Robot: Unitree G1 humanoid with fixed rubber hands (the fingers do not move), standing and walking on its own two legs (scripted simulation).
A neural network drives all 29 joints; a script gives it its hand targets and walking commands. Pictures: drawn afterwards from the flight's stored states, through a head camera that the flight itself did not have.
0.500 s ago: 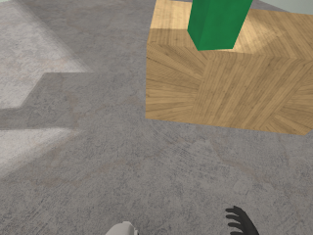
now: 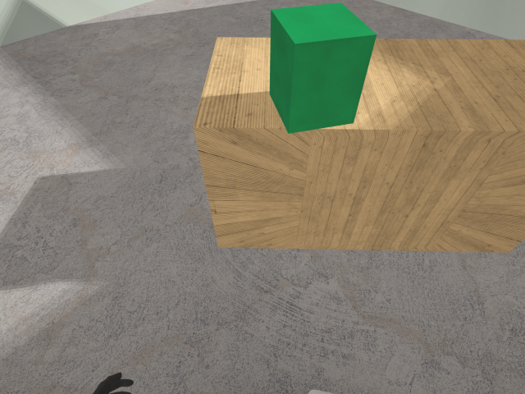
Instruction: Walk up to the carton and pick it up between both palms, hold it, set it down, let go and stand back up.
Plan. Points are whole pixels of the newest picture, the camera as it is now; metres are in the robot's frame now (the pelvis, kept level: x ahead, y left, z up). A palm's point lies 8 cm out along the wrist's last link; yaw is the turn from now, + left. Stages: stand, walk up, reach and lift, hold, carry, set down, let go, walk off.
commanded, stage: walk up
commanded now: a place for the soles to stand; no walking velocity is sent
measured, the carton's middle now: (314, 69) +0.92 -0.13 +0.03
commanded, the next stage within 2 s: none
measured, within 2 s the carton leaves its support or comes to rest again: neither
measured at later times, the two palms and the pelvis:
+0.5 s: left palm (104, 371) +0.19 +0.27 -0.12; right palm (413, 316) +0.26 -0.25 -0.07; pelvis +0.18 +0.01 +0.01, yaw +0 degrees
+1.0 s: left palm (184, 243) +0.41 +0.17 -0.08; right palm (449, 273) +0.36 -0.36 -0.10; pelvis +0.32 -0.10 +0.01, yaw -2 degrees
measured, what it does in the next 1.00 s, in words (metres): walks ahead: left foot, then right foot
